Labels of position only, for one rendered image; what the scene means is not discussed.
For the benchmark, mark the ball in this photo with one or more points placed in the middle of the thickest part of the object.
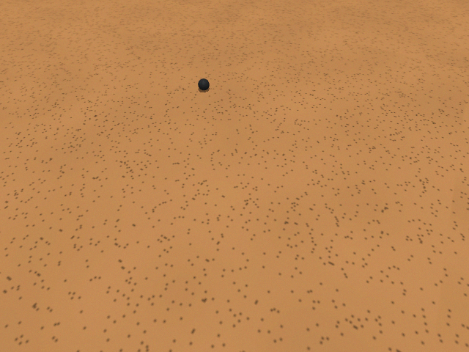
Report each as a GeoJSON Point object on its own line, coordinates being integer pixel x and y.
{"type": "Point", "coordinates": [203, 84]}

